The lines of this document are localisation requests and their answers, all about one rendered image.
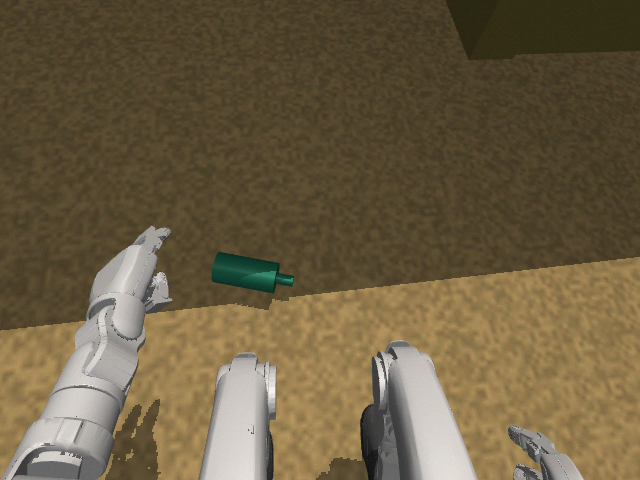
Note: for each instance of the right robot foot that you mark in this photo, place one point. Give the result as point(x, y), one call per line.
point(368, 442)

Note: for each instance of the bottle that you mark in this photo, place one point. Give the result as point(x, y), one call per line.
point(248, 273)

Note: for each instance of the left robot arm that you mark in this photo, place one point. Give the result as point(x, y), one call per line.
point(72, 440)

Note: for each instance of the left robot hand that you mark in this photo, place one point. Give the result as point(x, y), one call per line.
point(131, 272)

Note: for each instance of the sofa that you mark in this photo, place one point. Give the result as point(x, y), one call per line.
point(499, 29)

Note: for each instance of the right robot hand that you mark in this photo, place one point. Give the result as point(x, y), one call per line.
point(541, 450)

